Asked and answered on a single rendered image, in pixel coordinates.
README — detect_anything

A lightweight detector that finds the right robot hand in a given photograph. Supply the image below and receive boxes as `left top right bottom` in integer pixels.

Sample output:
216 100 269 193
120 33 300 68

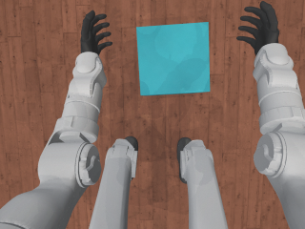
236 1 279 55

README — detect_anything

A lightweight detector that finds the robot right forearm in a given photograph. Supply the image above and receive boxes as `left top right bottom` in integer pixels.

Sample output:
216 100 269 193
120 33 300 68
253 43 305 135

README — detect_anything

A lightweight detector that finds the carton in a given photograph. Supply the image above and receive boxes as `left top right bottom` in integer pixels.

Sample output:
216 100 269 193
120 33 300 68
136 22 211 96

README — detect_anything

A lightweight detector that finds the left robot foot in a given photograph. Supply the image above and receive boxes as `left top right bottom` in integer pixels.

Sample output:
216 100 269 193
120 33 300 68
125 136 138 179

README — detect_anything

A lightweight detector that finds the left robot upper arm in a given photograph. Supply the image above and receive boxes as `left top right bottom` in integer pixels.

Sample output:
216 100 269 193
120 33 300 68
0 141 102 229

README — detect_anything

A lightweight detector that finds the robot right shin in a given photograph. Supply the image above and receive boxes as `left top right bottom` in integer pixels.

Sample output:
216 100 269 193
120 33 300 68
184 139 214 179

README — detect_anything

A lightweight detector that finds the right robot upper arm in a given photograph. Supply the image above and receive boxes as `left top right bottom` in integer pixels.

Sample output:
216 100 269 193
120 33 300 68
254 131 305 229

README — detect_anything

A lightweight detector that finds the robot left forearm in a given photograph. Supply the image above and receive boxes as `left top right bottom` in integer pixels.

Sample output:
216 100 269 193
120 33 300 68
37 52 107 179

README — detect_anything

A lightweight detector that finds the left robot hand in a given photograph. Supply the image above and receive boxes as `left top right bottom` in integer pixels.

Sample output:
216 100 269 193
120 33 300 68
80 10 112 55

